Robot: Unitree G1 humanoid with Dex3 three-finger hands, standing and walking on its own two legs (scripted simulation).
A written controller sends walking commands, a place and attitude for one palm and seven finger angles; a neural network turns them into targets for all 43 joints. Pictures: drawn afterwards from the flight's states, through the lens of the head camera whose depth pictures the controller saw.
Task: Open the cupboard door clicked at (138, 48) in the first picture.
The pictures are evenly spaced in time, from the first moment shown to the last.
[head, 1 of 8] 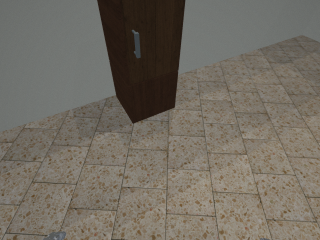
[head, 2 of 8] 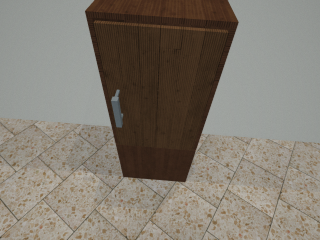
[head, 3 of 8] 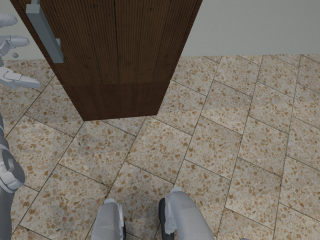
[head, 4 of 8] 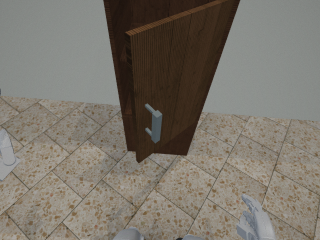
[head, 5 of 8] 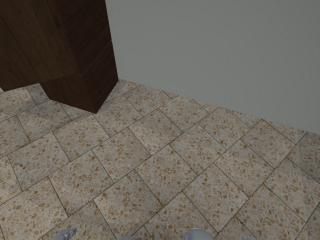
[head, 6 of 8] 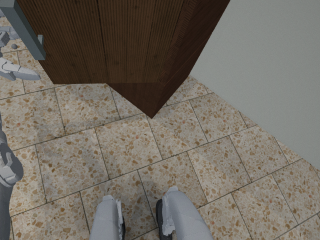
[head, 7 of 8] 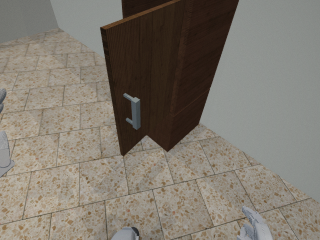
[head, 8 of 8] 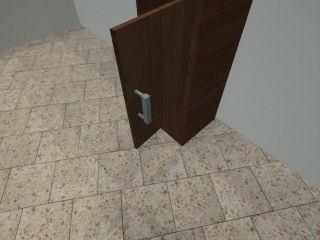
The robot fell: no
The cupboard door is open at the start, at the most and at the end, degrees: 0 96 96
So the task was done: yes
